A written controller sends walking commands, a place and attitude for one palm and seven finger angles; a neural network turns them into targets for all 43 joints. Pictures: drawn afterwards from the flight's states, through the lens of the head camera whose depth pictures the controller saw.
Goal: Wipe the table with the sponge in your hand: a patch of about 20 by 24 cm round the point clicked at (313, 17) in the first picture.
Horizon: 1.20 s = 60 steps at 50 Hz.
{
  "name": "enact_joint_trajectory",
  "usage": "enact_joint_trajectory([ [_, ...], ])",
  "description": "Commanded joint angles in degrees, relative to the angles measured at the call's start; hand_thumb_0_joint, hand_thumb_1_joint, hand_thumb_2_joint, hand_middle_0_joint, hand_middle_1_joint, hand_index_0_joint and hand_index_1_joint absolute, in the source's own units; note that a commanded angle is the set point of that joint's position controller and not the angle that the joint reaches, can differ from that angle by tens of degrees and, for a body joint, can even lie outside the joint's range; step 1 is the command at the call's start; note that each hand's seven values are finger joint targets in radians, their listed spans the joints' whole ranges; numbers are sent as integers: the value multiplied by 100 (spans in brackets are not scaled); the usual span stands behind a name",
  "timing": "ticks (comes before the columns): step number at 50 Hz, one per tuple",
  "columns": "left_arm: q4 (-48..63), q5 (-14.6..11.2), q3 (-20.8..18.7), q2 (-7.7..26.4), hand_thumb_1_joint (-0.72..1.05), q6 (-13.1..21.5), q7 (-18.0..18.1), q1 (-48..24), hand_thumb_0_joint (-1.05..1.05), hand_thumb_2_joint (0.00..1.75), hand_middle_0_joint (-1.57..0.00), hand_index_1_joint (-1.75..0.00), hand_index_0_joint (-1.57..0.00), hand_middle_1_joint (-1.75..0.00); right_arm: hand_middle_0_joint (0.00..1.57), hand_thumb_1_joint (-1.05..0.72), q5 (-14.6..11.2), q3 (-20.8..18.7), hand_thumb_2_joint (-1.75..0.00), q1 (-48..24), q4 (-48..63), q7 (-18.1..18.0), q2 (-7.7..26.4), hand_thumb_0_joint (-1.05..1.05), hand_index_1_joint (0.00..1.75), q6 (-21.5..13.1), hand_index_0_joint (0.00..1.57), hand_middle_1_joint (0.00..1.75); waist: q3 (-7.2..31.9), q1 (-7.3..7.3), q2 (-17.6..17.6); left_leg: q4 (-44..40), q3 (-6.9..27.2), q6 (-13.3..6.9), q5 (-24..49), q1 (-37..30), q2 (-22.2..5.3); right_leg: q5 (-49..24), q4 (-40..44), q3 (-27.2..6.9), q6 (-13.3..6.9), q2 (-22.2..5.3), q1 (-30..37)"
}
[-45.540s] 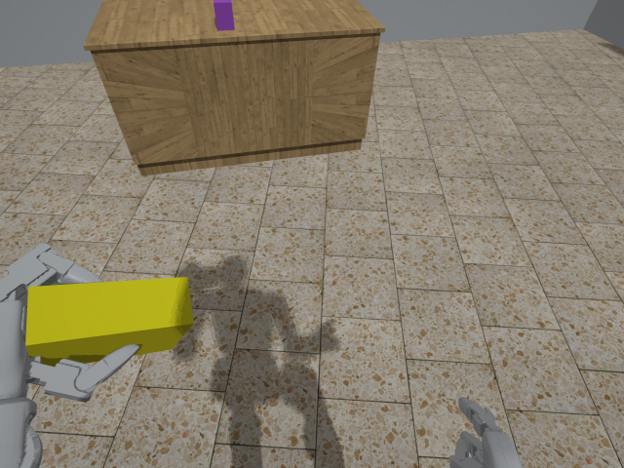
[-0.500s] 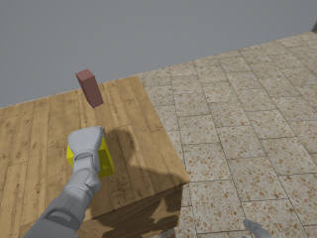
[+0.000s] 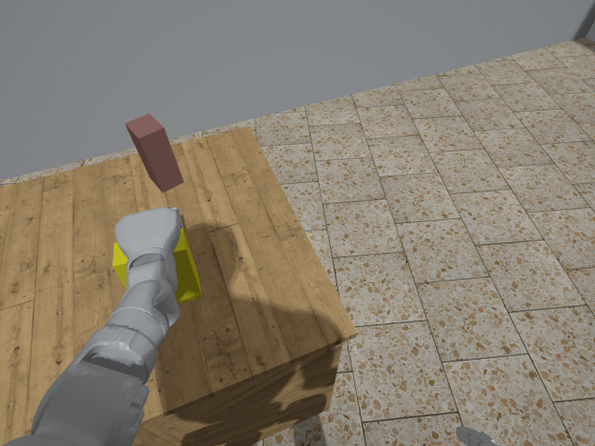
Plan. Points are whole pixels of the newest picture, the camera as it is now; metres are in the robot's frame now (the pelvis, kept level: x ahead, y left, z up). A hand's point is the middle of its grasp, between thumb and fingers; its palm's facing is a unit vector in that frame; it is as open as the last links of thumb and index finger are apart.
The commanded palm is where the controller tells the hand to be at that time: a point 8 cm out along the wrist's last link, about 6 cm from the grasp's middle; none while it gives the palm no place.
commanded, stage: wipe forward along the middle lane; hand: left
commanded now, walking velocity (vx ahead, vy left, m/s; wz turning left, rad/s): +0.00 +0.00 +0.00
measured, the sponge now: (164, 280) +0.38 +0.25 -0.05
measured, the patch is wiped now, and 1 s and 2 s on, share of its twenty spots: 0.95 0.95 0.95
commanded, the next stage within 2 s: slide back across to the first lane in 0.40 s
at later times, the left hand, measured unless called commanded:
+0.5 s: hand (153, 228) +0.44 +0.27 +0.01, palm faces -0.12 +0.00 -0.99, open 9.5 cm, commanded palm +0.42 +0.26 +0.04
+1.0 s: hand (121, 235) +0.43 +0.31 +0.01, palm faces -0.12 -0.03 -0.99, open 9.5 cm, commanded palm +0.40 +0.30 +0.06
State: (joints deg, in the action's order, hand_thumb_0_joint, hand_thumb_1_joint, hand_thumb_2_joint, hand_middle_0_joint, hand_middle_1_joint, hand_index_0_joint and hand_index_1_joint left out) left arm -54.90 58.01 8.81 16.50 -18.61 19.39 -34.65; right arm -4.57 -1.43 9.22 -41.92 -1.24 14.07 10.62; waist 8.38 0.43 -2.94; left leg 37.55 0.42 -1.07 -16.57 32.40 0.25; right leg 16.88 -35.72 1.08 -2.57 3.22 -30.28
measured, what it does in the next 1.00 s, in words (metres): stands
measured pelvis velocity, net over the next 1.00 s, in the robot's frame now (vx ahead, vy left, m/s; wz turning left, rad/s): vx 0.02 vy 0.03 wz -0.01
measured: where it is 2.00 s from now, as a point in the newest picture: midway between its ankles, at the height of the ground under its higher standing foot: outside the picture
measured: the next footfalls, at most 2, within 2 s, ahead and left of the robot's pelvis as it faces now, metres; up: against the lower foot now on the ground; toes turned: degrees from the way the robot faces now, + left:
none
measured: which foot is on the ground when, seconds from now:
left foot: down 0.00-1.00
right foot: down 0.00-1.00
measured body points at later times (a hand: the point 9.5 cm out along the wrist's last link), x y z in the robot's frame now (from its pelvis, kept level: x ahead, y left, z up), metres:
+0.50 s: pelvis +0.01 +0.02 +0.00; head +0.07 +0.02 +0.44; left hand +0.45 +0.26 +0.06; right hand +0.08 -0.25 -0.14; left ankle +0.01 +0.11 -0.72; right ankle +0.00 -0.09 -0.72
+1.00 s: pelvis +0.02 +0.03 +0.00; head +0.08 +0.03 +0.45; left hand +0.43 +0.31 +0.07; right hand +0.12 -0.23 -0.13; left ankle +0.01 +0.11 -0.72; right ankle +0.00 -0.09 -0.72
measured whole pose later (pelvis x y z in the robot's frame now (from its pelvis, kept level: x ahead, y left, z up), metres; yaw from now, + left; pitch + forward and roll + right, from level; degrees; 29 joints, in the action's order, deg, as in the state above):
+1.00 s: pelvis +0.02 +0.03 +0.00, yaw -1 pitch +13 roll -2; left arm -56.4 59.0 2.5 24.2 -12.9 16.6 -35.6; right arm -4.5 -1.9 12.0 -41.9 0.4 14.4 9.8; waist 8.0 1.8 -2.3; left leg 36.8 -0.4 -3.2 -18.2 31.8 1.1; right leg 17.0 -32.3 0.1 -0.6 2.4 -28.5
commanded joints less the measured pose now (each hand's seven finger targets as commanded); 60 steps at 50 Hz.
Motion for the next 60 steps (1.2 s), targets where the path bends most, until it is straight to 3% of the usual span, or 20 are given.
enact_joint_trajectory([
  [1,124,151,-119,1004,10,-69,136,-1589,0,130,-120,-160,-120,-160,20,-90,39,-205,-90,-246,617,-53,792,0,30,-207,20,30,1097,193,655,-314,-62,-180,572,-506,26,-1146,591,-214,-15,-206,604],
  [3,134,141,-72,938,10,-45,132,-1843,0,130,-120,-160,-120,-160,20,-90,33,-213,-90,-220,606,-46,774,0,30,-219,20,30,1216,234,577,-314,-29,-173,651,-573,5,-1168,553,-173,-33,-187,562],
  [7,-165,147,-171,1195,10,-66,138,-2064,0,130,-120,-160,-120,-160,20,-90,38,-194,-90,-83,547,-58,829,0,30,-231,20,30,1173,288,568,-302,-20,-176,516,-461,-1,-960,574,-176,-10,-185,439],
  [9,-240,132,-120,1091,10,-42,126,-2161,0,130,-120,-160,-120,-160,20,-90,48,-217,-90,-10,505,-49,821,0,30,-249,20,30,1289,313,530,-276,-7,-182,641,-565,-24,-1027,532,-140,-18,-164,395],
  [10,-304,139,-232,1262,10,-34,126,-2192,0,130,-120,-160,-120,-160,20,-90,54,-211,-90,33,494,-45,849,0,30,-251,20,30,1322,315,551,-260,-4,-181,645,-532,-31,-1043,526,-138,-16,-162,405],
  [15,-488,171,-255,1289,10,28,110,-2244,0,130,-120,-160,-120,-160,20,-90,79,-238,-90,206,462,-4,869,0,30,-266,20,30,1529,332,521,-169,-10,-184,842,-515,-39,-1297,441,-126,-21,-135,409],
  [17,-457,197,-333,1508,10,52,109,-2501,0,130,-120,-160,-120,-160,20,-90,80,-225,-90,263,442,-1,900,0,30,-262,20,30,1546,388,486,-135,-20,-183,855,-448,-53,-1380,421,-151,-12,-144,404],
  [23,-587,173,-342,1467,10,80,77,-2594,0,130,-120,-160,-120,-160,20,-90,88,-258,-90,392,426,59,906,0,30,-281,20,30,1656,423,507,-72,13,-188,1100,-407,-64,-1649,350,-114,-22,-120,399],
  [24,-678,209,-460,1688,10,78,86,-2611,0,130,-120,-160,-120,-160,20,-90,99,-264,-90,458,363,55,951,0,30,-275,20,30,1622,434,463,-53,7,-185,1068,-413,-77,-1591,338,-116,-18,-120,338],
  [28,-350,176,-526,1650,10,163,53,-2402,0,130,-120,-160,-120,-160,20,-90,88,-294,-90,429,482,95,891,0,30,-277,20,30,1952,256,244,-104,38,-172,1407,-673,-84,-1768,294,-72,-65,-103,551],
  [31,-260,205,-654,1908,10,165,68,-2323,0,130,-120,-160,-120,-160,20,-90,68,-287,-90,438,482,95,938,0,30,-257,20,30,1775,228,303,-197,59,-184,1245,-712,-76,-1493,400,-60,-58,-81,546],
  [34,-53,222,-890,2233,10,175,98,-2240,0,130,-120,-160,-120,-160,20,-90,64,-291,-90,397,495,90,961,0,30,-265,20,30,1887,144,261,-266,87,-185,1414,-865,-69,-1609,418,-69,-68,-89,756],
  [37,-72,284,-810,2238,10,124,75,-2223,0,130,-120,-160,-120,-160,20,-90,38,-266,-90,342,499,97,960,0,30,-269,20,30,1562,169,190,-374,93,-182,1286,-878,-62,-1396,513,-38,-80,-85,662],
  [38,70,228,-732,2081,10,160,37,-2271,0,130,-120,-160,-120,-160,20,-90,34,-264,-90,273,528,101,922,0,30,-290,20,30,1642,150,70,-400,107,-173,1450,-999,-74,-1508,507,-32,-100,-92,694],
  [39,21,232,-879,2238,10,170,30,-2024,0,130,-120,-160,-120,-160,20,-90,45,-291,-90,341,503,101,956,0,30,-287,20,30,1719,100,130,-377,112,-175,1493,-1070,-70,-1519,509,-28,-96,-83,765],
  [43,306,223,-566,1814,10,327,-141,-1938,0,130,-120,-160,-120,-160,20,-90,32,-305,-90,276,562,113,903,0,30,-285,20,30,1690,154,63,-382,148,-155,1848,-1326,-105,-1766,516,1,-126,-82,723],
  [45,289,233,-774,2104,10,394,-172,-1683,0,130,-120,-160,-120,-160,20,-90,43,-313,-90,315,541,101,961,0,30,-255,20,30,1627,122,207,-375,131,-173,1746,-1298,-80,-1755,565,-28,-114,-73,807],
  [51,578,332,-763,2126,10,585,-216,-1583,0,130,-120,-160,-120,-160,20,-90,54,-327,-90,256,542,95,955,0,30,-219,20,30,1469,123,-12,-356,160,-142,2001,-1443,-74,-1866,551,-11,-155,-76,689],
  [53,750,300,-834,2130,10,652,-234,-1556,0,130,-120,-160,-120,-160,20,-90,58,-342,-90,199,584,95,933,0,30,-216,20,30,1623,78,-36,-323,179,-124,2304,-1539,-85,-2081,505,-10,-176,-85,777],
  [60,818,335,-1054,2377,10,726,-243,-1028,0,130,-120,-160,-120,-160,20,-90,77,-366,-90,199,583,98,986,0,30,-163,20,30,1656,4,142,-257,188,-114,2485,-1512,-54,-2302,454,-11,-165,-83,925],
])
